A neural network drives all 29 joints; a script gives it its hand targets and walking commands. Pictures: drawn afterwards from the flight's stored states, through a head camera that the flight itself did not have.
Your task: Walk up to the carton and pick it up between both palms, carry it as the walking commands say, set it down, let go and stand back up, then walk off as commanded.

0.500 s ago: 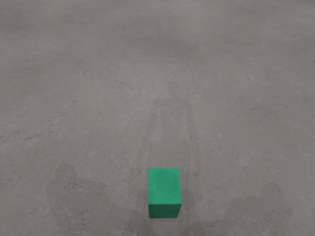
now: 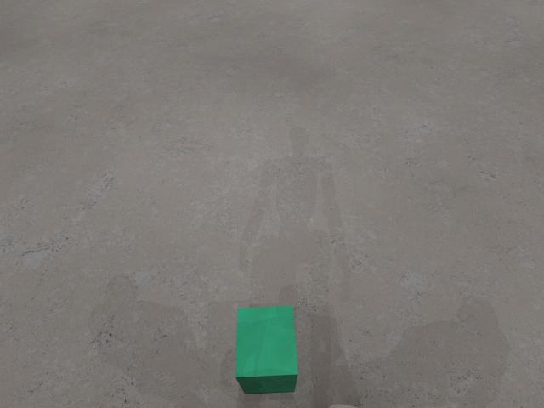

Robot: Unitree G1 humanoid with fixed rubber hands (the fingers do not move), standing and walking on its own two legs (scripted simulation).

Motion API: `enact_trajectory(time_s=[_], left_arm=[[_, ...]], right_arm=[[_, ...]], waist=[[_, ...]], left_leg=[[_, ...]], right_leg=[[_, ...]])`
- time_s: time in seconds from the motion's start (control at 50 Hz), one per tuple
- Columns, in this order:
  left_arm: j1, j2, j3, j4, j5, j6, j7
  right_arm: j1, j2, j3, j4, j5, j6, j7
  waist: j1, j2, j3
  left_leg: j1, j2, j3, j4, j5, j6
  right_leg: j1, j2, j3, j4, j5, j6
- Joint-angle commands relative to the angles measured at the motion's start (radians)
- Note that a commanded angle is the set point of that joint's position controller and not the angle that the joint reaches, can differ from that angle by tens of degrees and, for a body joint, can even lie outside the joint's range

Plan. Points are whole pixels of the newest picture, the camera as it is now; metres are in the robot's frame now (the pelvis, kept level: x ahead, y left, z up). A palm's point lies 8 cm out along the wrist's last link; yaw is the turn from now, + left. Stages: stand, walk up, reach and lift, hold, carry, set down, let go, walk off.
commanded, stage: walk up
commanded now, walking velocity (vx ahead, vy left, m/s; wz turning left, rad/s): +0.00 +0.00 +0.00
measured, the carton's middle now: (267, 352) +0.35 +0.04 -0.62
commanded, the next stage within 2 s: none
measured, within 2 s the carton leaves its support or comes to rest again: neither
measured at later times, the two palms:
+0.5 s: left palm out of the picture -0.03 +0.26 -0.13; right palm out of the picture +0.00 -0.22 -0.14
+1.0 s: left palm out of the picture -0.03 +0.24 -0.14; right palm out of the picture -0.07 -0.19 -0.14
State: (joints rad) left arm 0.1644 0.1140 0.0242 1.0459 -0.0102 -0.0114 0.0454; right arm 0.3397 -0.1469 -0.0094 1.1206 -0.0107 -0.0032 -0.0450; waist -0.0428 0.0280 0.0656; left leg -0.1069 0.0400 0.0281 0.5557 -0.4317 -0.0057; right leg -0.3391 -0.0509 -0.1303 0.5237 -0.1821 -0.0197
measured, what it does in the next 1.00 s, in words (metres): stands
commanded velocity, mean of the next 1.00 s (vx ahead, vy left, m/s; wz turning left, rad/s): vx -0.04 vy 0.01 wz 0.00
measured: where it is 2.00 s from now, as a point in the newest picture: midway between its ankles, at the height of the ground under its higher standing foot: outside the picture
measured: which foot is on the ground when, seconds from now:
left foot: down 0.00-1.00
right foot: down 0.00-1.00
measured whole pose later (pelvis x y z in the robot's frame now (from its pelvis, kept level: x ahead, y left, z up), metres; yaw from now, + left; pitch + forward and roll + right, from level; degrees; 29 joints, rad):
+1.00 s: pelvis -0.02 +0.02 +0.01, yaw -2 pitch -1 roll +0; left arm 0.28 0.14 0.01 1.12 0.00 0.00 0.02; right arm 0.35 -0.14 0.00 1.12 -0.02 -0.01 -0.04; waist 0.00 0.01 0.04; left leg -0.11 0.02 0.08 0.43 -0.31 0.01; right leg -0.25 -0.04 -0.08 0.40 -0.13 0.01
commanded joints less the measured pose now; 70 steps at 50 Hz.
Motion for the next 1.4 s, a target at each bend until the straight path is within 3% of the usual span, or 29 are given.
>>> enact_trajectory(time_s=[0.0, 0.02, 0.06, 0.08, 0.1, 0.14, 0.2, 0.22, 0.26, 0.3, 0.34, 0.36, 0.4, 0.42, 0.48, 0.56, 0.66, 0.86, 0.92, 0.98, 1.0, 1.1, 1.18, 1.22, 1.24, 1.28, 1.32, 1.36, 1.38], left_arm=[[0.098, 0.149, 0.017, -0.003, 0.004, 0.013, 0.001], [0.103, 0.156, 0.015, -0.013, 0.007, 0.016, -0.003], [0.091, 0.204, 0.039, -0.042, -0.007, 0.014, 0.011], [0.147, 0.185, 0.019, -0.035, 0.006, 0.006, 0.005], [0.137, 0.212, 0.038, -0.049, -0.005, 0.015, 0.008], [0.11, 0.168, 0.026, -0.067, 0.003, 0.032, 0.007], [0.07, 0.132, 0.026, -0.092, 0.016, 0.053, -0.009], [0.101, 0.134, 0.02, -0.089, 0.015, 0.052, -0.02], [0.093, 0.126, 0.02, -0.082, 0.022, 0.05, -0.014], [0.177, 0.16, 0.016, -0.073, 0.029, 0.022, -0.008], [0.269, 0.292, 0.055, -0.076, 0.004, -0.006, 0.002], [0.204, 0.21, 0.031, -0.032, 0.007, -0.006, -0.005], [0.131, 0.19, 0.004, -0.047, 0.013, 0.008, -0.008], [0.125, 0.166, -0.001, -0.041, 0.009, 0.021, -0.01], [0.109, 0.142, 0.003, -0.042, 0.009, 0.011, -0.018], [0.185, 0.155, 0.0, 0.0, 0.011, 0.009, -0.019], [0.191, 0.148, -0.004, 0.034, 0.018, -0.002, -0.02], [0.189, 0.131, 0.007, 0.048, 0.013, -0.004, -0.019], [0.205, 0.121, 0.002, 0.055, 0.01, -0.002, -0.02], [0.17, 0.211, 0.035, 0.035, 0.009, 0.007, -0.002], [0.172, 0.205, 0.033, 0.024, 0.009, 0.009, 0.0], [0.182, 0.167, 0.047, -0.004, 0.015, 0.038, 0.01], [0.135, 0.148, 0.043, -0.02, 0.028, 0.06, 0.005], [0.136, 0.15, 0.045, -0.039, 0.022, 0.071, -0.004], [0.137, 0.122, 0.04, -0.027, 0.023, 0.076, -0.012], [0.163, 0.164, 0.051, -0.039, 0.026, 0.082, -0.023], [0.194, 0.141, 0.027, 0.004, 0.025, 0.063, -0.027], [0.25, 0.111, 0.003, 0.008, 0.02, 0.031, -0.025], [0.224, 0.117, 0.007, 0.017, 0.03, 0.017, -0.016]], right_arm=[[0.144, -0.067, -0.012, -0.002, -0.011, 0.01, 0.004], [0.146, -0.085, -0.011, -0.003, -0.019, 0.011, 0.006], [0.108, -0.123, -0.035, -0.034, -0.01, 0.024, -0.007], [0.133, -0.13, -0.042, -0.034, -0.011, 0.029, 0.0], [0.057, -0.146, -0.037, -0.075, -0.008, 0.032, -0.013], [0.089, -0.11, -0.028, -0.067, -0.02, 0.032, -0.005], [-0.028, -0.16, -0.038, -0.14, -0.031, 0.046, 0.004], [-0.046, -0.201, -0.053, -0.144, -0.037, 0.04, 0.014], [-0.115, -0.19, -0.051, -0.158, -0.029, 0.041, 0.004], [-0.161, -0.195, -0.055, -0.166, -0.015, 0.036, 0.008], [-0.12, -0.167, -0.047, -0.189, 0.005, 0.038, 0.008], [0.086, -0.054, -0.006, -0.131, 0.003, 0.029, 0.012], [0.034, -0.091, -0.019, -0.112, -0.001, 0.028, 0.016], [0.007, -0.104, -0.017, -0.124, -0.007, 0.022, 0.018], [0.021, -0.144, -0.011, -0.097, -0.018, 0.004, 0.021], [-0.026, -0.148, -0.017, -0.097, -0.002, -0.013, 0.026], [0.003, -0.106, -0.008, -0.062, -0.005, -0.011, 0.022], [0.082, -0.085, 0.003, -0.024, -0.005, -0.014, 0.008], [0.078, -0.093, -0.003, -0.022, -0.008, -0.017, 0.006], [0.078, -0.146, -0.04, -0.037, -0.012, -0.002, -0.015], [0.091, -0.161, -0.056, -0.044, -0.004, -0.007, -0.019], [0.071, -0.115, -0.049, -0.072, -0.007, 0.028, -0.026], [0.017, -0.12, -0.054, -0.112, -0.024, 0.042, -0.008], [-0.054, -0.179, -0.068, -0.135, -0.028, 0.05, -0.005], [-0.051, -0.179, -0.067, -0.137, -0.039, 0.045, -0.004], [-0.158, -0.233, -0.082, -0.155, -0.044, 0.04, -0.005], [-0.234, -0.19, -0.064, -0.161, -0.028, 0.036, -0.008], [-0.144, -0.174, -0.054, -0.117, -0.023, 0.039, -0.002], [-0.074, -0.103, -0.041, -0.088, -0.021, 0.039, 0.006]], waist=[[0.015, -0.132, -0.02], [0.019, -0.119, -0.034], [0.032, -0.011, -0.043], [0.034, 0.038, -0.163], [0.042, -0.003, -0.139], [0.029, 0.004, -0.108], [0.045, 0.108, 0.018], [0.058, 0.165, 0.003], [0.091, 0.094, 0.118], [0.104, 0.05, 0.024], [0.079, -0.08, -0.109], [0.029, -0.253, -0.192], [0.026, -0.179, -0.051], [0.025, -0.14, -0.02], [0.052, -0.038, -0.004], [0.07, 0.05, 0.009], [0.059, -0.053, 0.034], [0.065, -0.035, 0.016], [0.052, 0.031, 0.019], [0.037, -0.079, -0.024], [0.038, -0.046, -0.1], [0.04, -0.012, -0.134], [0.031, -0.002, -0.057], [0.055, 0.155, 0.062], [0.057, 0.172, 0.041], [0.084, 0.24, 0.082], [0.127, 0.05, 0.069], [0.099, 0.044, 0.041], [0.078, -0.114, 0.038]], left_leg=[[-0.053, 0.036, -0.012, -0.134, 0.168, -0.007], [-0.046, 0.045, -0.04, -0.143, 0.183, 0.0], [-0.113, 0.065, 0.008, 0.007, 0.535, -0.011], [-0.047, 0.027, 0.015, -0.02, 0.456, -0.011], [-0.077, 0.078, 0.033, 0.063, 0.666, 0.003], [-0.113, 0.054, 0.031, 0.018, 0.462, 0.018], [-0.255, 0.206, -0.168, -0.255, 0.07, 0.124], [-0.273, 0.224, -0.207, -0.368, -0.167, 0.143], [-0.368, 0.22, -0.192, -0.371, -0.084, 0.145], [-0.209, 0.112, -0.051, -0.166, 0.148, 0.092], [-0.209, -0.002, 0.055, 0.194, 0.371, 0.014], [-0.079, -0.009, 0.048, 0.023, 0.089, 0.024], [-0.026, -0.001, -0.01, -0.095, 0.055, 0.026], [0.016, 0.034, -0.034, -0.167, 0.112, 0.03], [-0.059, 0.12, -0.122, -0.278, 0.227, 0.05], [-0.098, 0.103, -0.094, -0.296, 0.126, 0.051], [-0.072, 0.07, -0.059, -0.26, 0.155, 0.03], [-0.121, 0.085, -0.085, -0.257, 0.208, 0.034], [-0.072, 0.083, -0.063, -0.249, 0.207, 0.027], [-0.101, 0.116, -0.004, -0.028, 0.738, 0.028], [-0.082, 0.116, 0.002, -0.007, 0.746, 0.034], [-0.143, 0.117, -0.009, 0.054, 0.6, 0.048], [-0.269, 0.158, -0.11, -0.121, 0.115, 0.097], [-0.428, 0.274, -0.227, -0.26, 0.081, 0.163], [-0.49, 0.302, -0.269, -0.394, -0.202, 0.187], [-0.597, 0.336, -0.31, -0.433, -0.293, 0.203], [-0.503, 0.258, -0.224, -0.346, -0.18, 0.123], [-0.304, 0.153, -0.12, -0.156, -0.079, 0.085], [-0.256, 0.083, -0.08, -0.026, 0.029, 0.078]], right_leg=[[0.064, -0.141, 0.226, -0.196, 0.12, -0.045], [0.024, -0.132, 0.209, -0.192, 0.04, -0.04], [0.091, -0.156, 0.156, -0.003, 0.569, -0.045], [0.15, -0.164, 0.19, -0.031, 0.494, -0.061], [0.138, -0.147, 0.121, 0.059, 0.636, -0.061], [0.074, -0.142, 0.132, 0.005, 0.358, -0.052], [-0.01, 0.002, 0.033, 0.11, -0.12, 0.01], [0.035, 0.03, 0.015, 0.178, -0.141, 0.02], [0.033, 0.009, 0.079, 0.17, -0.125, 0.026], [0.094, -0.023, 0.061, 0.008, 0.127, 0.008], [0.238, -0.246, 0.29, 0.007, 0.942, -0.063], [0.206, -0.236, 0.266, -0.094, 0.624, -0.099], [-0.016, -0.153, 0.302, -0.237, -0.016, -0.061], [-0.074, -0.109, 0.283, -0.249, -0.141, -0.045], [0.06, -0.032, 0.126, -0.153, -0.013, 0.007], [0.139, -0.041, 0.142, -0.174, 0.035, 0.015], [0.064, -0.07, 0.196, -0.235, -0.026, 0.013], [0.162, -0.069, 0.162, -0.188, 0.084, 0.0], [0.12, -0.047, 0.138, -0.185, 0.072, 0.007], [0.106, -0.091, 0.076, -0.004, 0.52, -0.004], [0.12, -0.092, 0.077, -0.001, 0.549, -0.009], [0.116, -0.106, 0.091, 0.046, 0.442, -0.046], [0.031, -0.059, 0.096, 0.062, 0.037, -0.025], [0.032, 0.019, 0.024, 0.261, -0.193, 0.011], [0.071, 0.03, 0.043, 0.386, -0.255, 0.023], [0.083, 0.038, 0.088, 0.57, -0.314, 0.028], [0.082, -0.025, 0.153, 0.36, -0.257, 0.007], [0.105, 0.006, 0.083, -0.067, -0.115, 0.025], [0.138, -0.054, 0.215, -0.224, -0.137, 0.016]])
